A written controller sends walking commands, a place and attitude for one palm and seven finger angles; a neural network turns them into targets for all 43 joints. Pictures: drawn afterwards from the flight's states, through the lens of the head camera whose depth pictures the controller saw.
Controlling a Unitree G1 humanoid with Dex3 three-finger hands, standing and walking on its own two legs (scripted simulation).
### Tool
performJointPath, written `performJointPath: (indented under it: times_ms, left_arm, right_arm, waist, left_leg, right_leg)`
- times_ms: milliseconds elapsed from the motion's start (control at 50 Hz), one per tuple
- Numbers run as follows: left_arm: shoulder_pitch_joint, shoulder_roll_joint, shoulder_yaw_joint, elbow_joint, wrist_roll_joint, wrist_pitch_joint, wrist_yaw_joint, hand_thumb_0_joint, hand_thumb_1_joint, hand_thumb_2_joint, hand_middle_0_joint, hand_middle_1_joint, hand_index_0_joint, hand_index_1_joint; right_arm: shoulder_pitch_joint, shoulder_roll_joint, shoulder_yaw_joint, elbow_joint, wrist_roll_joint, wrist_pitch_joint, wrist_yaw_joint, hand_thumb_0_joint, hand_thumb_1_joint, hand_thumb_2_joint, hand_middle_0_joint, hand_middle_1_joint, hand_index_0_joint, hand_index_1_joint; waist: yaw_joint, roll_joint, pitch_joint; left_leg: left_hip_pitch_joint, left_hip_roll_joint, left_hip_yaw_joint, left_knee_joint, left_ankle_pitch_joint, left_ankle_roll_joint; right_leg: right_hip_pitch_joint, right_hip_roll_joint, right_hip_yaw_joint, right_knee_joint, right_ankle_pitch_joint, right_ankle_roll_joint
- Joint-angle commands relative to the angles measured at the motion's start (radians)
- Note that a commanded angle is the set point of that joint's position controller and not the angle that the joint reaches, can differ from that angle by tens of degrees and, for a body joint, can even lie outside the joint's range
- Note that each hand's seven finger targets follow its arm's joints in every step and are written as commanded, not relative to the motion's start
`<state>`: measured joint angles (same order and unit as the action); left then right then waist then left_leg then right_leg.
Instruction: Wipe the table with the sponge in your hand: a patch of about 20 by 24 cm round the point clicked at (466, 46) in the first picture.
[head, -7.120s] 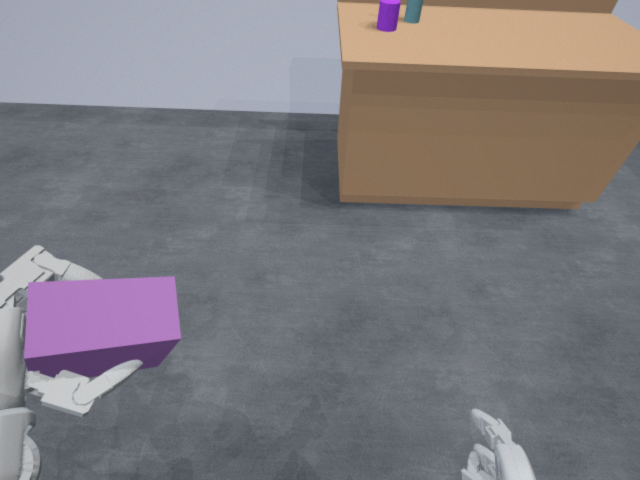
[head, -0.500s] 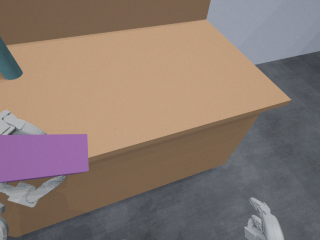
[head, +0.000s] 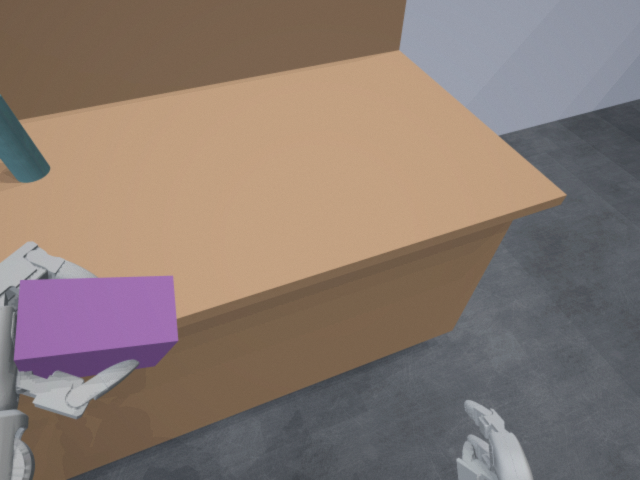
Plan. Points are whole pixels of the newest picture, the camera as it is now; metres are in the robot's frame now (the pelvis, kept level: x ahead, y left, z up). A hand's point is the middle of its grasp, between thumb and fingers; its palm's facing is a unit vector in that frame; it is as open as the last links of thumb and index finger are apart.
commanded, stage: come to a stop and stand still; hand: left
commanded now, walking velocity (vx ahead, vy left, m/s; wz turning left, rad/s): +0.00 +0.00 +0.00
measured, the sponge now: (120, 328) +0.23 +0.20 +0.15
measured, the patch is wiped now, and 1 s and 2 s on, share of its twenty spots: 0.00 0.00 0.00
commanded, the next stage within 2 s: look again from close up in 1.00 s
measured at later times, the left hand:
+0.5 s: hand (32, 403) +0.15 +0.24 +0.16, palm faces +0.41 -0.84 -0.36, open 10.3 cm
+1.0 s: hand (6, 431) +0.13 +0.24 +0.17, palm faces +0.41 -0.83 -0.39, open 10.3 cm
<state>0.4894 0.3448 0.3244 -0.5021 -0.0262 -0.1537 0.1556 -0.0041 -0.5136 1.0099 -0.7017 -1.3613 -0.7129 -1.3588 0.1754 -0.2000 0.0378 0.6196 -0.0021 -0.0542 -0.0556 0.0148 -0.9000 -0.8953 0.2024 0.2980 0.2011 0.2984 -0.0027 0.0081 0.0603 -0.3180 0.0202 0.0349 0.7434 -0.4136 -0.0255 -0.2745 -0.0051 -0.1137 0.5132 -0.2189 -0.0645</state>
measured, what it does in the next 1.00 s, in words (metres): steps on the spot: left foot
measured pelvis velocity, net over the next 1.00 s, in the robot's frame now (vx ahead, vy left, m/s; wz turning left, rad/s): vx -0.08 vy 0.01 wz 0.00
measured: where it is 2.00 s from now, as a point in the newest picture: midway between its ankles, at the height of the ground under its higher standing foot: outside the picture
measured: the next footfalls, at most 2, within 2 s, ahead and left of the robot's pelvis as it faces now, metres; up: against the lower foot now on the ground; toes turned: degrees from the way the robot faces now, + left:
left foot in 0.08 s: +0.03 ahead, +0.13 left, +0.00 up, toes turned +2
right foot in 1.44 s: -0.02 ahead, -0.06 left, +0.00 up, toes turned -2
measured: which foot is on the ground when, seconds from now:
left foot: up 0.00-0.06, down 0.08-1.00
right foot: down 0.00-1.00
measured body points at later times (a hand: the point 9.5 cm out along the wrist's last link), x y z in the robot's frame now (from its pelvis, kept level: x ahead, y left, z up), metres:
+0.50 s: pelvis -0.06 +0.00 +0.00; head -0.06 +0.00 +0.45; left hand +0.12 +0.28 +0.18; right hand +0.10 -0.21 -0.09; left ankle -0.01 +0.12 -0.73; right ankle +0.04 -0.08 -0.73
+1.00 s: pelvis -0.08 +0.01 +0.00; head -0.08 +0.01 +0.45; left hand +0.10 +0.29 +0.19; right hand +0.08 -0.23 -0.09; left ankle -0.01 +0.12 -0.73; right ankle +0.03 -0.08 -0.73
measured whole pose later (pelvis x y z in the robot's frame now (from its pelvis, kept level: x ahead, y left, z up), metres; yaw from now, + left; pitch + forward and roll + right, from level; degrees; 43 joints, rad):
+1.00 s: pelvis -0.08 +0.01 +0.00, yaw +0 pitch -4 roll +0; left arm 0.45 0.35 0.32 -0.47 0.00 -0.18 0.16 0.00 -0.51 1.01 -0.70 -1.36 -0.71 -1.36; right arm 0.22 -0.21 0.02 0.63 -0.01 -0.09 -0.06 0.02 -0.90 -0.90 0.20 0.30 0.20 0.30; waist 0.01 0.00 0.06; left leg -0.29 0.02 0.03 0.54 -0.24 0.01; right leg -0.32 0.04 -0.08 0.46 -0.17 -0.04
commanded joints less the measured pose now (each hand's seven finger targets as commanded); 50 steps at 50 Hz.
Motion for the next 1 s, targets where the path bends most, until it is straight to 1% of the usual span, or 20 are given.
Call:
performJointPath:
  times_ms: [0, 40, 60, 80, 100, 120, 160, 220, 260, 280, 340, 380, 420, 500, 560, 680, 760, 800, 860, 980]
  left_arm:
    - [-0.025, 0.19, 0.155, -0.213, -0.009, -0.075, 0.03, 0.0, 0.1, 1.3, -1.2, -1.6, -1.2, -1.6]
    - [-0.033, 0.187, 0.144, -0.233, -0.009, -0.08, 0.032, 0.0, 0.1, 1.3, -1.2, -1.6, -1.2, -1.6]
    - [-0.047, 0.19, 0.132, -0.261, -0.01, -0.083, 0.032, 0.0, 0.1, 1.3, -1.2, -1.6, -1.2, -1.6]
    - [-0.044, 0.192, 0.132, -0.247, -0.008, -0.092, 0.03, 0.0, 0.1, 1.3, -1.2, -1.6, -1.2, -1.6]
    - [-0.05, 0.185, 0.131, -0.235, -0.002, -0.097, 0.029, 0.0, 0.1, 1.3, -1.2, -1.6, -1.2, -1.6]
    - [-0.088, 0.174, 0.115, -0.234, 0.006, -0.103, 0.026, 0.0, 0.1, 1.3, -1.2, -1.6, -1.2, -1.6]
    - [-0.165, 0.189, 0.114, -0.249, 0.013, -0.115, 0.025, 0.0, 0.1, 1.3, -1.2, -1.6, -1.2, -1.6]
    - [-0.128, 0.155, 0.092, -0.169, 0.015, -0.112, 0.02, 0.0, 0.1, 1.3, -1.2, -1.6, -1.2, -1.6]
    - [-0.138, 0.155, 0.091, -0.159, 0.015, -0.112, 0.016, 0.0, 0.1, 1.3, -1.2, -1.6, -1.2, -1.6]
    - [-0.152, 0.147, 0.079, -0.16, 0.017, -0.112, 0.014, 0.0, 0.1, 1.3, -1.2, -1.6, -1.2, -1.6]
    - [-0.183, 0.167, 0.089, -0.146, 0.017, -0.103, 0.018, 0.0, 0.1, 1.3, -1.2, -1.6, -1.2, -1.6]
    - [-0.203, 0.177, 0.09, -0.179, 0.01, -0.098, 0.023, 0.0, 0.1, 1.3, -1.2, -1.6, -1.2, -1.6]
    - [-0.181, 0.175, 0.094, -0.169, 0.007, -0.093, 0.025, 0.0, 0.1, 1.3, -1.2, -1.6, -1.2, -1.6]
    - [-0.143, 0.188, 0.117, -0.191, 0.004, -0.093, 0.025, 0.0, 0.1, 1.3, -1.2, -1.6, -1.2, -1.6]
    - [-0.126, 0.18, 0.121, -0.174, 0.008, -0.092, 0.02, 0.0, 0.1, 1.3, -1.2, -1.6, -1.2, -1.6]
    - [-0.115, 0.158, 0.099, -0.166, 0.015, -0.092, 0.016, 0.0, 0.1, 1.3, -1.2, -1.6, -1.2, -1.6]
    - [-0.164, 0.179, 0.1, -0.202, 0.023, -0.088, 0.019, 0.0, 0.1, 1.3, -1.2, -1.6, -1.2, -1.6]
    - [-0.16, 0.19, 0.112, -0.205, 0.021, -0.09, 0.025, 0.0, 0.1, 1.3, -1.2, -1.6, -1.2, -1.6]
    - [-0.147, 0.2, 0.126, -0.222, 0.013, -0.091, 0.028, 0.0, 0.1, 1.3, -1.2, -1.6, -1.2, -1.6]
    - [-0.124, 0.165, 0.103, -0.189, 0.011, -0.09, 0.019, 0.0, 0.1, 1.3, -1.2, -1.6, -1.2, -1.6]
  right_arm:
    - [-0.067, -0.079, -0.041, -0.169, -0.001, -0.043, -0.021, 0.0, -0.9, -0.9, 0.2, 0.3, 0.2, 0.3]
    - [-0.05, -0.101, -0.058, -0.166, -0.001, -0.039, -0.021, 0.0, -0.9, -0.9, 0.2, 0.3, 0.2, 0.3]
    - [-0.053, -0.12, -0.068, -0.175, 0.003, -0.038, -0.025, 0.0, -0.9, -0.9, 0.2, 0.3, 0.2, 0.3]
    - [-0.063, -0.128, -0.067, -0.182, 0.006, -0.042, -0.028, 0.0, -0.9, -0.9, 0.2, 0.3, 0.2, 0.3]
    - [-0.074, -0.123, -0.052, -0.178, -0.001, -0.045, -0.029, 0.0, -0.9, -0.9, 0.2, 0.3, 0.2, 0.3]
    - [-0.078, -0.121, -0.046, -0.175, -0.003, -0.049, -0.029, 0.0, -0.9, -0.9, 0.2, 0.3, 0.2, 0.3]
    - [-0.067, -0.117, -0.054, -0.175, -0.002, -0.067, -0.032, 0.0, -0.9, -0.9, 0.2, 0.3, 0.2, 0.3]
    - [-0.051, -0.123, -0.058, -0.163, 0.0, -0.09, -0.026, 0.0, -0.9, -0.9, 0.2, 0.3, 0.2, 0.3]
    - [-0.054, -0.12, -0.056, -0.163, 0.001, -0.097, -0.02, 0.0, -0.9, -0.9, 0.2, 0.3, 0.2, 0.3]
    - [-0.05, -0.118, -0.055, -0.16, 0.0, -0.099, -0.018, 0.0, -0.9, -0.9, 0.2, 0.3, 0.2, 0.3]
    - [-0.037, -0.111, -0.055, -0.143, -0.013, -0.095, -0.013, 0.0, -0.9, -0.9, 0.2, 0.3, 0.2, 0.3]
    - [-0.044, -0.1, -0.049, -0.138, -0.014, -0.092, -0.014, 0.0, -0.9, -0.9, 0.2, 0.3, 0.2, 0.3]
    - [-0.042, -0.097, -0.045, -0.133, -0.016, -0.086, -0.015, 0.0, -0.9, -0.9, 0.2, 0.3, 0.2, 0.3]
    - [-0.05, -0.106, -0.044, -0.148, -0.014, -0.079, -0.019, 0.0, -0.9, -0.9, 0.2, 0.3, 0.2, 0.3]
    - [-0.051, -0.111, -0.049, -0.155, -0.009, -0.08, -0.02, 0.0, -0.9, -0.9, 0.2, 0.3, 0.2, 0.3]
    - [-0.048, -0.112, -0.051, -0.157, -0.003, -0.092, -0.017, 0.0, -0.9, -0.9, 0.2, 0.3, 0.2, 0.3]
    - [-0.049, -0.117, -0.056, -0.146, -0.006, -0.094, -0.017, 0.0, -0.9, -0.9, 0.2, 0.3, 0.2, 0.3]
    - [-0.045, -0.109, -0.053, -0.139, -0.011, -0.095, -0.018, 0.0, -0.9, -0.9, 0.2, 0.3, 0.2, 0.3]
    - [-0.043, -0.112, -0.056, -0.137, -0.007, -0.093, -0.017, 0.0, -0.9, -0.9, 0.2, 0.3, 0.2, 0.3]
    - [-0.048, -0.113, -0.052, -0.147, -0.005, -0.081, -0.015, 0.0, -0.9, -0.9, 0.2, 0.3, 0.2, 0.3]
  waist:
    - [0.011, -0.108, -0.188]
    - [0.006, -0.047, -0.186]
    - [0.012, 0.017, -0.178]
    - [0.022, 0.094, -0.149]
    - [0.021, 0.198, -0.108]
    - [0.019, 0.237, -0.079]
    - [0.02, 0.193, -0.069]
    - [0.02, 0.152, -0.107]
    - [0.02, 0.123, -0.08]
    - [0.018, 0.073, -0.06]
    - [0.008, -0.058, -0.056]
    - [0.004, -0.052, -0.092]
    - [0.003, -0.035, -0.112]
    - [0.011, 0.06, -0.099]
    - [0.013, 0.104, -0.097]
    - [0.013, 0.068, -0.103]
    - [0.009, 0.036, -0.077]
    - [0.01, 0.017, -0.096]
    - [0.009, 0.04, -0.124]
    - [0.008, 0.055, -0.08]
  left_leg:
    - [0.035, -0.005, 0.002, -0.188, 0.082, 0.009]
    - [0.123, 0.028, -0.013, -0.32, 0.201, 0.022]
    - [0.136, 0.091, -0.068, -0.361, 0.282, 0.04]
    - [0.1, 0.143, -0.113, -0.39, 0.272, 0.058]
    - [0.02, 0.183, -0.17, -0.458, 0.224, 0.076]
    - [-0.099, 0.212, -0.201, -0.503, 0.154, 0.089]
    - [-0.136, 0.2, -0.176, -0.487, 0.126, 0.088]
    - [-0.128, 0.146, -0.11, -0.427, 0.094, 0.065]
    - [-0.171, 0.114, -0.092, -0.435, -0.078, 0.056]
    - [-0.17, 0.095, -0.084, -0.415, -0.122, 0.051]
    - [-0.054, 0.019, -0.038, -0.256, -0.084, 0.036]
    - [0.04, 0.005, -0.036, -0.203, 0.003, 0.032]
    - [0.065, 0.006, -0.048, -0.229, 0.004, 0.036]
    - [-0.047, 0.064, -0.113, -0.408, -0.063, 0.051]
    - [-0.119, 0.095, -0.13, -0.474, -0.124, 0.054]
    - [-0.117, 0.086, -0.104, -0.433, -0.082, 0.051]
    - [-0.062, 0.04, -0.064, -0.337, -0.102, 0.041]
    - [-0.019, 0.035, -0.067, -0.312, -0.044, 0.041]
    - [0.01, 0.032, -0.071, -0.309, -0.016, 0.037]
    - [-0.055, 0.061, -0.102, -0.376, -0.097, 0.042]
  right_leg:
    - [0.155, -0.242, 0.227, -0.151, 0.288, -0.028]
    - [0.113, -0.197, 0.215, -0.143, 0.101, 0.008]
    - [0.1, -0.15, 0.182, -0.117, 0.021, 0.029]
    - [0.071, -0.106, 0.176, -0.112, -0.066, 0.051]
    - [0.079, -0.061, 0.123, -0.051, -0.08, 0.069]
    - [0.142, -0.042, 0.093, 0.02, -0.087, 0.075]
    - [0.166, -0.037, 0.092, 0.032, -0.049, 0.075]
    - [0.208, -0.046, 0.116, -0.024, 0.021, 0.073]
    - [0.191, -0.053, 0.151, -0.069, -0.064, 0.068]
    - [0.155, -0.061, 0.182, -0.114, -0.14, 0.064]
    - [-0.013, -0.137, 0.305, -0.289, -0.377, 0.029]
    - [-0.057, -0.171, 0.312, -0.309, -0.365, 0.011]
    - [-0.056, -0.156, 0.28, -0.298, -0.365, 0.017]
    - [0.064, -0.067, 0.196, -0.206, -0.279, 0.052]
    - [0.15, -0.032, 0.152, -0.141, -0.196, 0.068]
    - [0.161, -0.039, 0.164, -0.145, -0.153, 0.066]
    - [0.034, -0.084, 0.235, -0.235, -0.32, 0.045]
    - [0.023, -0.097, 0.24, -0.241, -0.301, 0.037]
    - [0.03, -0.101, 0.226, -0.23, -0.288, 0.034]
    - [0.032, -0.063, 0.191, -0.189, -0.304, 0.048]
